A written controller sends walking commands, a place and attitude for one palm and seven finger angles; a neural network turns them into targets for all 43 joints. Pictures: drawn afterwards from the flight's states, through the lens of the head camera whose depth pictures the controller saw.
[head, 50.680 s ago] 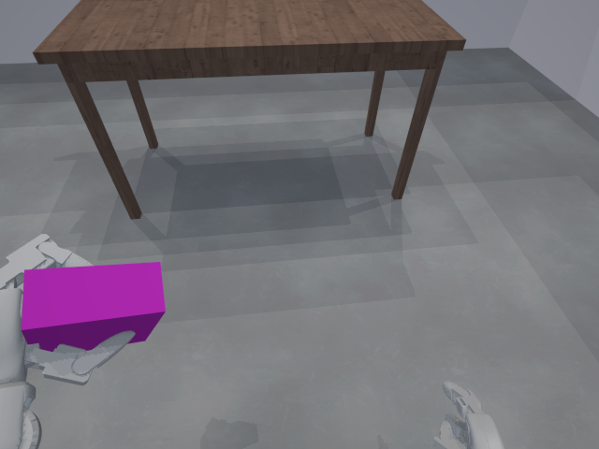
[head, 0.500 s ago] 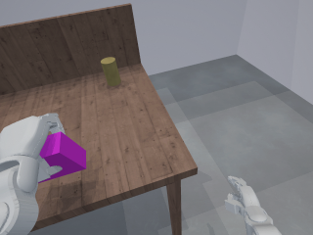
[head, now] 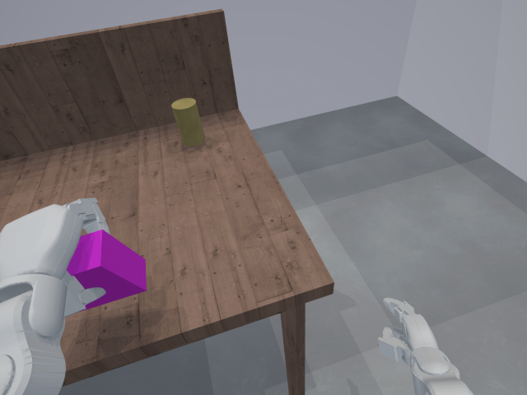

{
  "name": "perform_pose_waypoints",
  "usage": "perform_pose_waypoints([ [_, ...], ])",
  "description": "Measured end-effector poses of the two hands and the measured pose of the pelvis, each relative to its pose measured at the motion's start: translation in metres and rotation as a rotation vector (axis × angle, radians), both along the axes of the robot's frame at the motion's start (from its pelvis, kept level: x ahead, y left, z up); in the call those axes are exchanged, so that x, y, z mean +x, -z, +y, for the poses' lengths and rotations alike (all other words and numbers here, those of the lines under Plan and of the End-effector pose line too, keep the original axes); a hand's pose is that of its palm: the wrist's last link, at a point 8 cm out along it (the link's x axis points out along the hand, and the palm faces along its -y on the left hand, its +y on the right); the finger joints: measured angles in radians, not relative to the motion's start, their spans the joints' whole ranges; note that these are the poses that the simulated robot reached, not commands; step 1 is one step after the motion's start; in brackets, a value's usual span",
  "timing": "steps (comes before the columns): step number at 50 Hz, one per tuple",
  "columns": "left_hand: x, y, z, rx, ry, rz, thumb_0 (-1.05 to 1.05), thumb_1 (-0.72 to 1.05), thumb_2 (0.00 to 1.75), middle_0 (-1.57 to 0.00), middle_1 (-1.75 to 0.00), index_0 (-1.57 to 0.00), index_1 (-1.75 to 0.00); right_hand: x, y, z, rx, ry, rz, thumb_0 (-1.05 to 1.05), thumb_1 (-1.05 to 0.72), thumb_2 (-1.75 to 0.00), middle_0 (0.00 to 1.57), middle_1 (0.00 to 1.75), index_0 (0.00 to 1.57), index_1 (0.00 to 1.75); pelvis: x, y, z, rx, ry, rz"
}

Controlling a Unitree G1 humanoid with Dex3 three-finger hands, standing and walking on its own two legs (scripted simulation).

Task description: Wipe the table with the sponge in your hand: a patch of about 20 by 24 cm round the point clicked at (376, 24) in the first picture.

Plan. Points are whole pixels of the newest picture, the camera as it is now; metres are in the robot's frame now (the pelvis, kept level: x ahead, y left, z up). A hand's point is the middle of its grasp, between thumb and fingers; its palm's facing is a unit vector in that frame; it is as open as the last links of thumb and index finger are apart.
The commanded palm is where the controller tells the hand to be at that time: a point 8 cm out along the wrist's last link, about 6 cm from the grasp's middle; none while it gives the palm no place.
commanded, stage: bring the sponge back beside the body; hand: left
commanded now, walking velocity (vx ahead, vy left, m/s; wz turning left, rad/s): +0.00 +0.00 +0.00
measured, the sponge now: (89, 279) +0.20 +0.29 +0.12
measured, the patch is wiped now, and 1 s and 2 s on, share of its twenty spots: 1.00 1.00 1.00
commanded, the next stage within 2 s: step back with the hand held close in 0.28 s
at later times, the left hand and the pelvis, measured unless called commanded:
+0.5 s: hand (109, 246) +0.22 +0.25 +0.17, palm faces +0.31 -0.64 -0.70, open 9.1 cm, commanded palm +0.15 +0.27 +0.23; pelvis +0.00 -0.01 +0.00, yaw +1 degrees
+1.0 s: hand (72, 288) +0.15 +0.25 +0.18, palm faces +0.38 -0.84 -0.39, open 9.1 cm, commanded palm +0.09 +0.30 +0.23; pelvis -0.06 +0.01 -0.02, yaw +1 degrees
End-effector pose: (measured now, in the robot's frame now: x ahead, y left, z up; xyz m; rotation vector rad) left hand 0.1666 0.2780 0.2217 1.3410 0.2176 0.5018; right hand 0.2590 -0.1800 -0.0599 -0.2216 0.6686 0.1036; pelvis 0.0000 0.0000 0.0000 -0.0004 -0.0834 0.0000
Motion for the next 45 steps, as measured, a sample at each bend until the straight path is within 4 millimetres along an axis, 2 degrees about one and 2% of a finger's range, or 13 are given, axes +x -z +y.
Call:
perform_pose_waypoints([
  [6, 0.002, 0.004, 0.004, -0.018, -0.031, 0.015, -0.01, -0.47, 1.07, -0.83, -1.42, -0.87, -1.47, -0.002, 0.001, -0.001, 0.002, 0.000, 0.005, 0.01, -0.90, -0.90, 0.20, 0.30, 0.20, 0.30, -0.002, 0.000, -0.002, 0.001, -0.002, 0.003],
  [12, 0.002, 0.010, -0.003, -0.035, -0.006, 0.035, -0.01, -0.47, 1.07, -0.83, -1.42, -0.87, -1.47, -0.003, 0.002, -0.005, -0.004, 0.003, 0.006, 0.01, -0.90, -0.90, 0.20, 0.30, 0.20, 0.30, -0.001, 0.000, -0.003, 0.001, 0.000, 0.004],
  [21, 0.004, 0.001, -0.004, 0.011, -0.018, 0.003, -0.01, -0.47, 1.07, -0.83, -1.42, -0.87, -1.47, -0.001, 0.004, -0.010, -0.005, 0.009, 0.009, 0.01, -0.90, -0.90, 0.20, 0.30, 0.20, 0.30, 0.002, 0.000, -0.006, 0.002, -0.002, 0.002],
  [24, 0.016, 0.012, 0.002, -0.429, 0.129, -0.149, -0.01, -0.47, 1.07, -0.83, -1.42, -0.87, -1.47, -0.007, -0.001, -0.012, 0.020, 0.015, -0.030, 0.01, -0.90, -0.90, 0.20, 0.30, 0.20, 0.30, 0.000, 0.001, -0.008, -0.010, -0.017, 0.030],
  [26, 0.022, 0.023, -0.001, -0.606, 0.206, -0.219, -0.01, -0.47, 1.07, -0.83, -1.42, -0.87, -1.47, -0.017, -0.002, -0.017, 0.027, 0.042, -0.029, 0.01, -0.90, -0.90, 0.20, 0.30, 0.20, 0.30, -0.001, 0.002, -0.010, -0.014, -0.023, 0.061],
  [29, 0.023, 0.029, -0.013, -0.730, 0.320, -0.314, -0.01, -0.47, 1.07, -0.83, -1.42, -0.87, -1.47, -0.041, 0.004, -0.032, -0.013, 0.102, 0.028, 0.01, -0.90, -0.90, 0.20, 0.30, 0.20, 0.30, 0.000, 0.003, -0.013, -0.014, -0.017, 0.094],
  [32, 0.018, 0.021, -0.026, -0.760, 0.436, -0.398, -0.01, -0.47, 1.07, -0.83, -1.43, -0.87, -1.48, -0.069, 0.014, -0.052, -0.072, 0.177, 0.111, 0.01, -0.90, -0.90, 0.20, 0.30, 0.20, 0.30, -0.001, 0.005, -0.012, -0.011, -0.016, 0.114],
  [35, 0.009, 0.004, -0.030, -0.710, 0.524, -0.456, -0.01, -0.48, 1.07, -0.83, -1.43, -0.87, -1.48, -0.098, 0.025, -0.070, -0.117, 0.247, 0.179, 0.01, -0.90, -0.90, 0.20, 0.30, 0.20, 0.30, -0.005, 0.008, -0.008, -0.009, -0.018, 0.125],
  [40, -0.005, -0.014, -0.015, -0.609, 0.538, -0.511, -0.01, -0.48, 1.07, -0.83, -1.43, -0.87, -1.48, -0.138, 0.039, -0.084, -0.127, 0.334, 0.235, 0.01, -0.90, -0.90, 0.20, 0.30, 0.20, 0.30, -0.017, 0.011, -0.001, -0.010, -0.016, 0.125],
  [42, -0.011, -0.011, -0.004, -0.610, 0.506, -0.523, -0.01, -0.48, 1.07, -0.83, -1.43, -0.87, -1.48, -0.150, 0.042, -0.084, -0.117, 0.354, 0.236, 0.01, -0.90, -0.90, 0.20, 0.30, 0.19, 0.30, -0.023, 0.012, 0.001, -0.017, -0.014, 0.122],
  [45, -0.023, 0.003, 0.009, -0.648, 0.455, -0.530, -0.01, -0.48, 1.07, -0.83, -1.43, -0.87, -1.48, -0.166, 0.042, -0.079, -0.109, 0.364, 0.222, 0.01, -0.90, -0.90, 0.20, 0.30, 0.19, 0.30, -0.036, 0.013, 0.004, -0.028, -0.013, 0.114],
])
